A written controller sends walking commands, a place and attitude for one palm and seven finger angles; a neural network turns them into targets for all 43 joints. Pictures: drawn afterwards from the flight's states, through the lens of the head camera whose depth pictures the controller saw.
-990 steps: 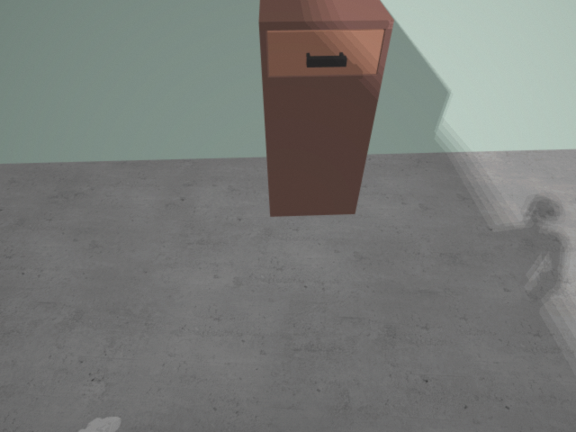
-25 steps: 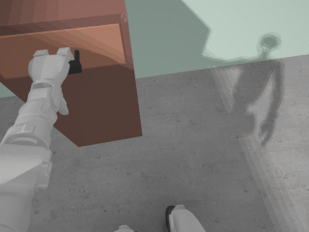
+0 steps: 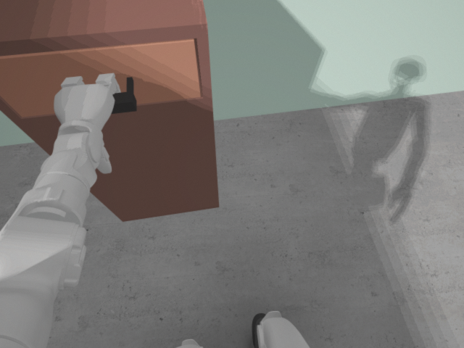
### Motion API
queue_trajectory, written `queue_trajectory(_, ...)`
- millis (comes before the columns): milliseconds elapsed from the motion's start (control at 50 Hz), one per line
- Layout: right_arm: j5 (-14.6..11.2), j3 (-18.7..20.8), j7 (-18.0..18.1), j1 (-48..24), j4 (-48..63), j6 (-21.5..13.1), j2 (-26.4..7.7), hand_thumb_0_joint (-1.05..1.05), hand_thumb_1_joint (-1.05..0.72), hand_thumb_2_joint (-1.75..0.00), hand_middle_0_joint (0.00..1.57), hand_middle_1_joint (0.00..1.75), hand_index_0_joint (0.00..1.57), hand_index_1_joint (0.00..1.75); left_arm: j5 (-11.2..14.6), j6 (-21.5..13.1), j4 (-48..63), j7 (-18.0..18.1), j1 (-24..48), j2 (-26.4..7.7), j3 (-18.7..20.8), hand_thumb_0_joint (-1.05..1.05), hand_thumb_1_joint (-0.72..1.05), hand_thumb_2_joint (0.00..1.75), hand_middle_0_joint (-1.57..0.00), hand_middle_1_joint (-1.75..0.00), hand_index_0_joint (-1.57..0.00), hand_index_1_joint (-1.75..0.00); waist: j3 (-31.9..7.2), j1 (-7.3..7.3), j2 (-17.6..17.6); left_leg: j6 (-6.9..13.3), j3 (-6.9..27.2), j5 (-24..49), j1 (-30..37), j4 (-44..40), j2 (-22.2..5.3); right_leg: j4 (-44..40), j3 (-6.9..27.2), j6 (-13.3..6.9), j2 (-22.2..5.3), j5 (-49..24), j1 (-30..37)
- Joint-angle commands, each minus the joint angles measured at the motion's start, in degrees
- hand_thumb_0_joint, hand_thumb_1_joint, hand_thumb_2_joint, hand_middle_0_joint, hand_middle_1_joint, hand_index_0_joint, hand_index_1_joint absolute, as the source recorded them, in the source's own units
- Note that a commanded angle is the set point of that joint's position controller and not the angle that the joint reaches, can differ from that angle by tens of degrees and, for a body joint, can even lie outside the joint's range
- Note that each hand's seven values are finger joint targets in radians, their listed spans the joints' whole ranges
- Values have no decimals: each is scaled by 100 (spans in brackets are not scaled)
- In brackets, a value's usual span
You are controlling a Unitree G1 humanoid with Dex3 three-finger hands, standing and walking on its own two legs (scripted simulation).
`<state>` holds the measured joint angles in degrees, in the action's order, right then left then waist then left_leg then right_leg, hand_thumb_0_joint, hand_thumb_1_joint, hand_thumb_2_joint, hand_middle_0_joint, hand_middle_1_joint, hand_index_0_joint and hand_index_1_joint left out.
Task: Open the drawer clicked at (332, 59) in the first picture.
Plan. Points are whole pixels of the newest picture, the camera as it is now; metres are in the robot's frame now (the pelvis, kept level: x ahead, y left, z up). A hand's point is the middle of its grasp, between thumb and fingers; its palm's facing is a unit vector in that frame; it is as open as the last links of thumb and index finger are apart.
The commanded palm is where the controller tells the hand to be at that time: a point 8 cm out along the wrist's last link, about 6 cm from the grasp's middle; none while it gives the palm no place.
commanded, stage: close the thumb around the handle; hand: left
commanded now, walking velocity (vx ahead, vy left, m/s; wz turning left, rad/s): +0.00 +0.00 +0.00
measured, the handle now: (100, 95) +0.57 +0.20 +0.04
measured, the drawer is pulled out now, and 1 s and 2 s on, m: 0.00 0.00 0.04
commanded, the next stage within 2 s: pull the drawer open in 0.76 s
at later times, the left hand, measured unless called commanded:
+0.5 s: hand (101, 124) +0.51 +0.20 +0.02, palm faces -0.07 -0.01 -1.00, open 8.6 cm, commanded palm +0.49 +0.20 +0.07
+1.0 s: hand (101, 126) +0.51 +0.20 +0.02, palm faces -0.05 -0.01 -1.00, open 5.9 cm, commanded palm +0.47 +0.20 +0.07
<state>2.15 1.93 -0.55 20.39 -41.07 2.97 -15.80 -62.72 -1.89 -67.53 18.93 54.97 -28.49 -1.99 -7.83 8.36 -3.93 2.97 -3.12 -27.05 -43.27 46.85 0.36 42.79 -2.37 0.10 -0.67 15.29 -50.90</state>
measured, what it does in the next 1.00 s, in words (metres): stands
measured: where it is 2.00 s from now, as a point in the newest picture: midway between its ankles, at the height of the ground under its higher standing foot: outside the picture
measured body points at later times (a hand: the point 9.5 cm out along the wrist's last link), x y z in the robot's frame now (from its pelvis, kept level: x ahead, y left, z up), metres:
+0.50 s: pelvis +0.00 +0.00 +0.00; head +0.13 -0.02 +0.43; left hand +0.51 +0.20 +0.08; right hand +0.00 -0.28 -0.13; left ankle -0.06 +0.08 -0.70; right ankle +0.04 -0.13 -0.70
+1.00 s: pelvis +0.00 -0.01 +0.00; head +0.13 -0.02 +0.44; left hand +0.51 +0.20 +0.08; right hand +0.00 -0.28 -0.13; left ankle -0.06 +0.08 -0.70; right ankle +0.04 -0.13 -0.70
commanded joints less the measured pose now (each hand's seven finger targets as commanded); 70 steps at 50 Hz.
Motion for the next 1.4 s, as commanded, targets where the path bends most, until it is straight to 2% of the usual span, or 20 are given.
queue_trajectory(0,36,388,73,1035,147,-38,-941,0,-90,-90,20,30,20,30,0,-127,1056,336,2363,-1124,155,0,-50,30,-30,-120,-30,-120,-2687,117,-111,-168,493,3502,1030,-284,-1,-9,78,-145,278,-1856,1958)
queue_trajectory(80,50,432,3,1080,71,-21,-970,0,-90,-90,20,30,20,30,-1,-21,1109,486,2493,-1106,230,0,-39,35,-31,-121,-31,-121,-2852,126,-210,-272,593,3988,1305,-193,-54,56,21,-154,301,-1881,1740)
queue_trajectory(140,43,443,-24,1095,32,-5,-941,0,-90,-90,20,30,20,30,-13,161,986,518,2638,-784,-47,0,-22,42,-32,-123,-32,-123,-2737,238,-230,-283,609,4050,1370,-178,-79,15,-18,-137,312,-1845,1616)
queue_trajectory(180,43,447,-35,1113,3,21,-982,0,-90,-90,20,30,20,30,5,226,1057,510,2844,-963,74,0,-11,47,-33,-124,-33,-124,-2852,262,-185,-294,621,4080,1418,-188,-74,8,-7,-140,319,-1908,1701)
queue_trajectory(220,46,440,-35,1130,21,35,-961,0,-90,-90,20,30,20,30,23,270,1102,466,2726,-982,98,0,0,52,-34,-125,-34,-125,-3055,184,-327,-290,601,4179,1505,-203,-64,2,18,-139,310,-2012,1865)
queue_trajectory(280,33,408,-5,1080,32,67,-963,0,-90,-90,20,30,20,30,66,279,978,357,2597,-1088,159,0,17,59,-35,-127,-35,-127,-2881,183,-11,-206,518,3809,1204,-282,-12,-66,71,-142,305,-2108,2157)
queue_trajectory(540,19,389,64,935,140,12,-936,0,-90,-90,20,30,20,30,9,-28,1151,368,2032,-1323,343,0,90,90,-40,-135,-40,-135,-2696,-21,63,-106,343,3182,734,-404,72,-85,173,-150,257,-2160,2525)
queue_trajectory(640,21,409,40,968,72,-14,-952,0,-90,-90,20,30,20,30,-19,88,1005,458,2274,-1204,224,0,90,90,-40,-135,-40,-135,-2642,108,28,-128,371,3168,826,-374,50,-87,129,-145,268,-2007,2279)
queue_trajectory(700,25,405,45,966,100,-3,-951,0,-90,-90,20,30,20,30,-2,111,1162,466,2308,-1401,362,0,90,90,-40,-135,-40,-135,-2997,25,-93,-130,354,3405,942,-352,61,-51,165,-141,253,-2207,2491)
queue_trajectory(720,24,423,39,988,110,1,-937,0,-90,-90,20,30,20,30,13,118,1252,464,2394,-1255,264,0,90,90,-40,-135,-40,-135,-3063,63,-140,-138,369,3532,1051,-339,52,-54,157,-138,264,-2279,2474)
queue_trajectory(820,1,400,44,966,89,11,-959,0,-90,-90,20,30,20,30,77,180,1043,405,2329,-1270,266,0,90,90,-40,-135,-40,-135,-2787,106,85,-105,343,3216,830,-410,70,-123,164,-125,265,-2235,2553)
queue_trajectory(880,10,387,47,881,148,41,-976,0,-90,-90,20,30,20,30,123,139,1096,344,1921,-1521,520,0,90,90,-40,-135,-40,-135,-2969,-97,98,-95,289,3309,801,-435,90,-100,222,-139,252,-2419,2856)
queue_trajectory(940,-12,385,52,797,221,42,-910,0,-90,-90,20,30,20,30,144,97,1171,274,1418,-1206,339,0,90,90,-40,-135,-40,-135,-2834,-188,65,-100,268,3411,854,-501,62,-139,187,-138,240,-2422,2864)
queue_trajectory(1000,-39,386,52,753,272,62,-928,0,-90,-90,20,30,20,30,145,78,1219,244,982,-1229,416,0,90,90,-40,-135,-40,-135,-2709,-312,212,-93,262,3487,839,-571,37,-157,181,-141,239,-2435,2931)
queue_trajectory(1080,-55,443,16,720,338,75,-908,0,-90,-90,20,30,20,30,137,64,1612,269,791,-1019,363,0,90,90,-40,-135,-40,-135,-2855,-367,180,-121,317,3900,1151,-588,-9,-182,152,-152,255,-2500,2910)
queue_trajectory(1100,-57,442,23,684,323,69,-884,0,-90,-90,20,30,20,30,111,106,1485,269,595,-818,198,0,90,90,-40,-135,-40,-135,-2604,-350,179,-117,286,3861,1147,-613,-20,-224,133,-143,257,-2428,2797)
queue_trajectory(1180,-67,463,-8,632,352,102,-889,0,-90,-90,20,30,20,30,144,166,1905,322,391,-921,384,0,90,90,-40,-135,-40,-135,-2769,-469,234,-138,313,4235,1273,-655,-40,-218,149,-165,248,-2660,3009)
queue_trajectory(1240,-76,479,-30,551,384,93,-836,0,-90,-90,20,30,20,30,128,251,2043,346,56,-519,130,0,90,90,-40,-135,-40,-135,-2557,-498,182,-150,306,4445,1430,-701,-68,-280,103,-160,247,-2667,2923)
queue_trajectory(1340,-100,479,-24,425,418,136,-806,0,-90,-90,20,30,20,30,117,405,2159,368,-187,-387,83,0,90,90,-40,-135,-40,-135,-2359,-508,407,-157,295,4432,1495,-773,-65,-337,79,-166,253,-2691,3003)
queue_trajectory(1380,-104,489,-38,383,463,166,-795,0,-90,-90,20,30,20,30,132,433,2461,360,-158,-386,90,0,90,90,-40,-135,-40,-135,-2559,-533,259,-186,329,4681,1682,-775,-69,-335,88,-184,248,-2804,3074)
